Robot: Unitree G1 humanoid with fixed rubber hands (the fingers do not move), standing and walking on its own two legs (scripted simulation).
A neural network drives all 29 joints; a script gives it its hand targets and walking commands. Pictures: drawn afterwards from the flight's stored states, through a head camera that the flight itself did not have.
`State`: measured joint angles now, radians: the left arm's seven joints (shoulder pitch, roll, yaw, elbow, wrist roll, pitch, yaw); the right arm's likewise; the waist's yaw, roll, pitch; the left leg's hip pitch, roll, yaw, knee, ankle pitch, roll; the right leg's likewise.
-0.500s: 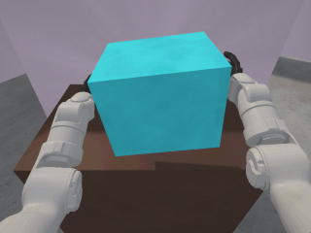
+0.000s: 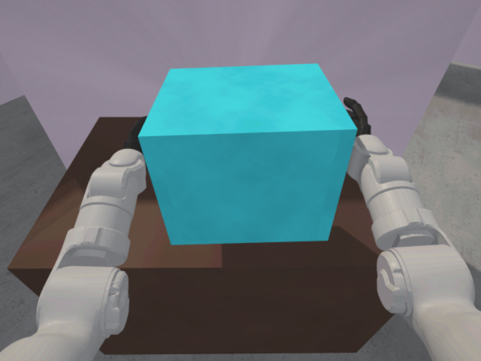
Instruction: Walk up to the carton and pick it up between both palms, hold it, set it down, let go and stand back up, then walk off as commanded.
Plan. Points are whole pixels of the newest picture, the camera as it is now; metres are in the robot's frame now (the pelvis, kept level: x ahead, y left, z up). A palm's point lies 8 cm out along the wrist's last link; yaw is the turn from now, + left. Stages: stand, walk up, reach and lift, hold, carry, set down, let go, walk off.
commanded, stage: set down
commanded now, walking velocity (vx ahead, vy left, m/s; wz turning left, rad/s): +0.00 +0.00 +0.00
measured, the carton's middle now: (246, 151) +0.45 +0.01 +0.13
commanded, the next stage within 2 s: none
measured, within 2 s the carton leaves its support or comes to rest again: neither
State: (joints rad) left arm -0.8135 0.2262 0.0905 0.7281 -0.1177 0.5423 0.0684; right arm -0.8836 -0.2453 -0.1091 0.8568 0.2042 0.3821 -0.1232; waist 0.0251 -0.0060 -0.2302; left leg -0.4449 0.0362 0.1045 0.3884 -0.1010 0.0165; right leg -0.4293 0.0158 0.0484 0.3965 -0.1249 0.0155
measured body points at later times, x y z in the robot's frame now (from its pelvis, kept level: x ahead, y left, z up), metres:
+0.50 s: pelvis +0.00 +0.00 +0.00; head +0.00 +0.01 +0.45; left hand +0.43 +0.20 +0.15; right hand +0.45 -0.18 +0.17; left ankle +0.05 +0.11 -0.74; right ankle +0.04 -0.12 -0.74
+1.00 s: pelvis +0.03 +0.00 +0.00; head +0.06 +0.01 +0.45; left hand +0.46 +0.20 +0.11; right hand +0.48 -0.18 +0.14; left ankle +0.05 +0.11 -0.74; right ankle +0.04 -0.12 -0.74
